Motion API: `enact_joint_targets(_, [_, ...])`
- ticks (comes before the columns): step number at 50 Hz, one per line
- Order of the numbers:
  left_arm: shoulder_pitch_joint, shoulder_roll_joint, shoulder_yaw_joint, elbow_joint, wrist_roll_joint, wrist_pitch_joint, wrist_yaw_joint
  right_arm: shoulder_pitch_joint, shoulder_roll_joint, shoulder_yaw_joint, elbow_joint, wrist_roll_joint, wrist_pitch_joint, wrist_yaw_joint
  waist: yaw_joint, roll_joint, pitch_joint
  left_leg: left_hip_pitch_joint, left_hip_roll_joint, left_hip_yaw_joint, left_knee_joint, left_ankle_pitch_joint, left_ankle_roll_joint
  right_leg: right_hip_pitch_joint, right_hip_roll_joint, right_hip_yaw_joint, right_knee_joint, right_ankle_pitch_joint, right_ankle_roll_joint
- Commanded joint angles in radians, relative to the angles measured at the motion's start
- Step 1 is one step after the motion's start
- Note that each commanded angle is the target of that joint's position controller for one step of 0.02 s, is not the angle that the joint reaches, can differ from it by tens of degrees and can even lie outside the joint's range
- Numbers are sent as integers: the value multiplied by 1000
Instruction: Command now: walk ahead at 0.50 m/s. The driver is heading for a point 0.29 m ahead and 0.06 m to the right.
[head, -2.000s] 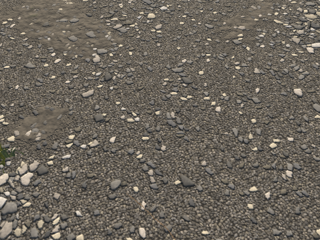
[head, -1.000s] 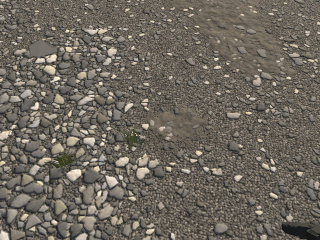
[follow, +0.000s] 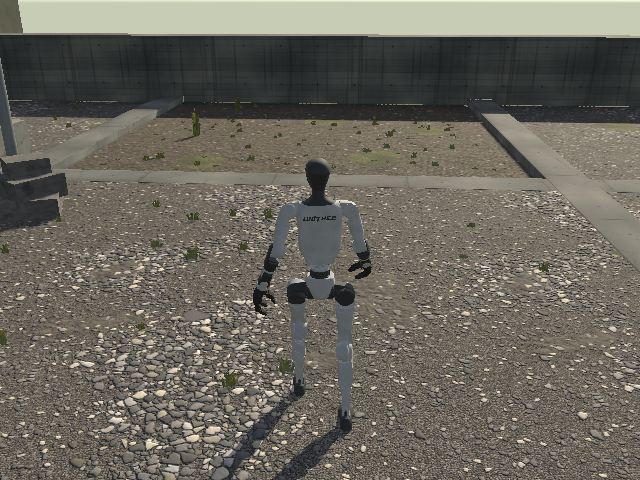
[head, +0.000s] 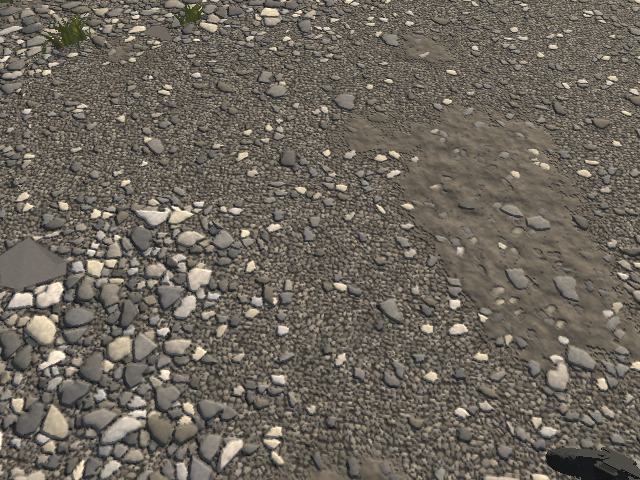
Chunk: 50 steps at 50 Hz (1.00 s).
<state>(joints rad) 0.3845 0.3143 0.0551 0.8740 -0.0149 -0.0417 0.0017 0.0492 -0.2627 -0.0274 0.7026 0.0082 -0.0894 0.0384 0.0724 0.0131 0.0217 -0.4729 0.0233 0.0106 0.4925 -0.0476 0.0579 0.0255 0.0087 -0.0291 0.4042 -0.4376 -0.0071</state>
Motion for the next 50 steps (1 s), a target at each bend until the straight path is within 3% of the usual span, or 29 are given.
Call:
enact_joint_targets(1, [95, -19, -26, -99, 16, -27, 0, 396, -326, -104, 50, -9, 1, -14, -134, 289, -369, 856, 358, -635, -87, -184, 265, -615, 53, 22, 750, -46, -16])
enact_joint_targets(2, [37, 81, -7, -85, -6, -48, -6, 396, -218, -78, 43, 6, 1, -12, -183, 200, -356, 849, 353, -726, -174, -333, 259, -741, 18, 152, 866, -150, -21])
enact_joint_targets(3, [-55, 133, 9, -114, -29, -62, -12, 327, -180, -64, 35, 4, 0, -15, -177, 149, -212, 736, 321, -580, -192, -308, 216, -803, -33, 141, 882, -68, -34])
enact_joint_targets(4, [-109, 125, 6, -127, -24, -67, -9, 263, -163, -57, 26, -2, 0, -16, -152, 73, -141, 611, 282, -471, -209, -209, 192, -782, -82, 112, 844, 23, -34])
enact_joint_targets(5, [-138, 118, 10, -132, -6, -66, -7, 216, -136, -49, 22, -8, 0, -14, -127, 46, -80, 502, 248, -395, -238, -108, 184, -753, -111, 103, 783, 82, -26])
enact_joint_targets(6, [-124, 110, 13, -128, 1, -57, -7, 181, -116, -41, 17, -20, -3, -14, -92, 64, -59, 421, 226, -336, -257, 51, 177, -687, -130, 106, 750, 118, -15])
enact_joint_targets(9, [-75, 55, 3, -115, 13, -27, 0, 160, -130, -45, 41, -16, -16, -15, -40, 52, -55, 307, 201, -182, -270, 466, 192, -581, -120, 79, 646, 128, 33])
enact_joint_targets(11, [-119, 29, -8, -131, 21, -18, 4, 148, -152, -50, 59, -15, -12, -26, -40, 55, -46, 274, 172, -98, -272, 562, 180, -560, -111, 60, 507, 218, 51])
enact_joint_targets(14, [-204, 16, -15, -142, 20, -18, -2, 179, -163, -49, 89, -15, 2, -36, -80, 63, -67, 281, 129, -29, -265, 537, 143, -479, -76, 35, 295, 427, 45])
enact_joint_targets(17, [-259, 35, -8, -155, 19, -18, -9, 210, -169, -47, 127, -9, 17, -40, -99, 66, -75, 348, 156, -52, -231, 467, 132, -451, -58, 54, 194, 480, 28])
enact_joint_targets(19, [-270, 56, 0, -161, 25, -22, -14, 199, -172, -47, 143, -3, 28, -43, -90, 68, -72, 380, 174, -78, -172, 427, 119, -436, -52, 62, 147, 436, 1])
enact_joint_targets(21, [-204, 75, 12, -133, 36, -27, -14, 184, -152, -41, 154, 4, 39, -47, -48, 43, -92, 375, 135, -79, -64, 340, 76, -313, -34, 46, 28, 535, -33])
enact_joint_targets(22, [-177, 128, 25, -128, 43, -28, -5, 230, -130, -34, 161, -13, 35, -48, -58, -22, -130, 334, 73, -52, 24, 244, 27, -191, -103, 107, 25, 891, -63])
enact_joint_targets(23, [-175, 161, 26, -136, 55, -22, 2, 351, -78, -17, 177, -33, 25, -45, -116, -151, -225, 186, 0, -26, 154, -66, -31, 31, -247, 245, 98, 1182, -174])
enact_joint_targets(24, [-151, 73, 7, -123, 50, -6, 3, 371, -56, -5, 202, -26, 32, -47, -82, -219, -293, 136, -32, -37, 269, -416, -73, 72, -333, 347, 80, 1164, -280])
enact_joint_targets(25, [-153, 23, -11, -114, 35, 2, -2, 310, -97, -14, 189, -13, 51, -49, -61, -210, -265, 92, -23, -67, 353, -616, -95, 25, -340, 393, 30, 993, -296])
enact_joint_targets(26, [-176, 30, -12, -106, 31, 7, -8, 269, -116, -22, 180, -1, 71, -55, -62, -173, -223, 52, -7, -83, 391, -639, -103, -26, -326, 404, -13, 774, -276])
enact_joint_targets(27, [-213, 50, -8, -108, 30, 10, -9, 242, -123, -28, 180, -1, 94, -65, -68, -141, -178, 42, 9, -86, 405, -596, -111, -95, -314, 400, -55, 592, -252])
enact_joint_targets(29, [-314, 72, 0, -118, 34, 13, -3, 239, -115, -34, 189, -6, 125, -79, -104, -149, -113, 118, 32, -83, 321, -492, -122, -259, -267, 341, -120, 376, -200])
enact_joint_targets(31, [-357, 62, 0, -112, 38, 22, 5, 272, -78, -27, 221, -10, 127, -83, -126, -161, -107, 245, 16, -46, 182, -338, -116, -351, -205, 250, -133, 294, -165])
enact_joint_targets(33, [-348, 48, -2, -90, 24, 27, 11, 293, -62, -26, 250, -20, 121, -75, -136, -144, -118, 352, -7, -10, 27, -156, -96, -384, -162, 190, -118, 152, -131])
enact_joint_targets(35, [-295, 25, -11, -58, 25, 26, 9, 241, -101, -29, 230, -37, 120, -73, -103, -82, -62, 345, 57, -75, -75, -144, -52, -416, -114, 159, -103, -38, -51])
enact_joint_targets(36, [-282, 32, -6, -61, 30, 27, 8, 217, -156, -41, 237, -23, 119, -77, -60, 12, -10, 220, 58, -80, -78, -319, -20, -373, -63, 109, -92, -19, -20])
enact_joint_targets(37, [-307, 32, -7, -57, 36, 27, 12, 196, -125, -36, 242, -19, 110, -75, -71, 36, 11, 128, 48, -84, -112, -416, -15, -290, -47, 86, -46, 52, -4])
enact_joint_targets(39, [-297, 21, -6, -40, 29, 26, 20, 170, -95, -27, 252, -26, 87, -75, -59, 60, 6, 108, 48, -84, -141, -354, -41, -225, -48, 79, 5, 173, -18])
enact_joint_targets(42, [-272, 21, -4, -9, 26, 27, 22, 193, -89, -24, 274, -17, 65, -72, -66, 42, -20, 167, 41, -74, -117, -222, -54, -208, -43, 68, 35, 317, -31])
enact_joint_targets(50, [-267, 23, 0, 55, 17, 39, 23, 227, -82, -16, 316, -12, 73, -74, -80, -5, -30, 227, 26, -53, -91, -84, -48, -184, -41, 61, 57, 454, -25])
